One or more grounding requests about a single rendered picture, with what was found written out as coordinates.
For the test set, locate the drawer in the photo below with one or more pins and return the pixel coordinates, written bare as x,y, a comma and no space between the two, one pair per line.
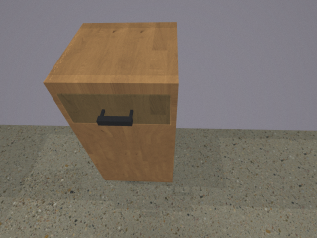
147,108

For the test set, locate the handle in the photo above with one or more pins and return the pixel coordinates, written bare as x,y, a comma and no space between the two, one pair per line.
115,120

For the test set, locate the cabinet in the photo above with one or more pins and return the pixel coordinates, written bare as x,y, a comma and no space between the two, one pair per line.
123,58

